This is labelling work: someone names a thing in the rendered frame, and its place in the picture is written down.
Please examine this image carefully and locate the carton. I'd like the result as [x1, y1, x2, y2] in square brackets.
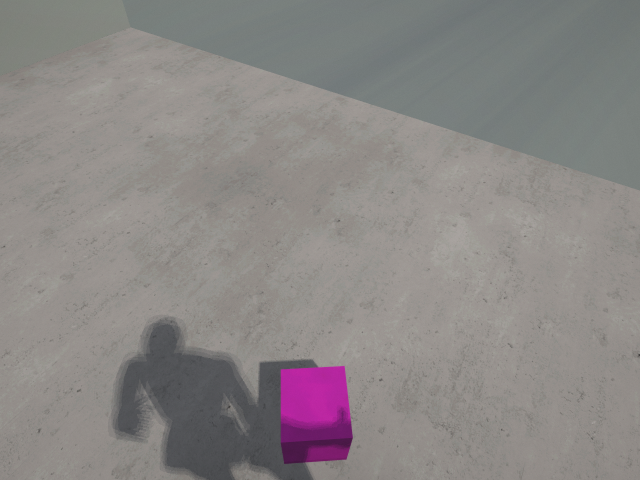
[281, 366, 353, 464]

